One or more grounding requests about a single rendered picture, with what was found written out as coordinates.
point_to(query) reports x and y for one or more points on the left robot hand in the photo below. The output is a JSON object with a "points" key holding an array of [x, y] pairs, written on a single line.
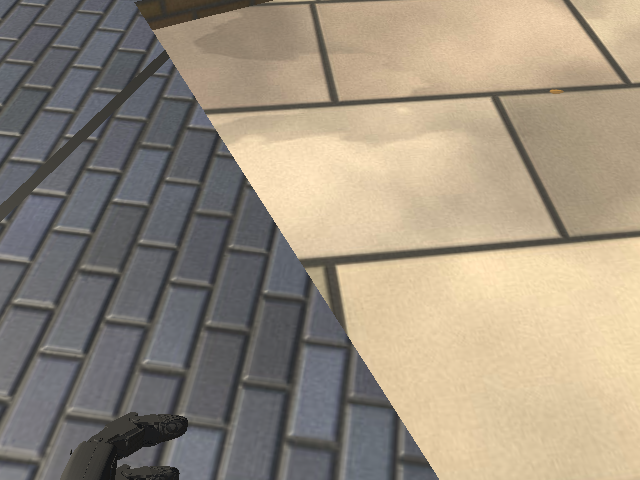
{"points": [[97, 458]]}

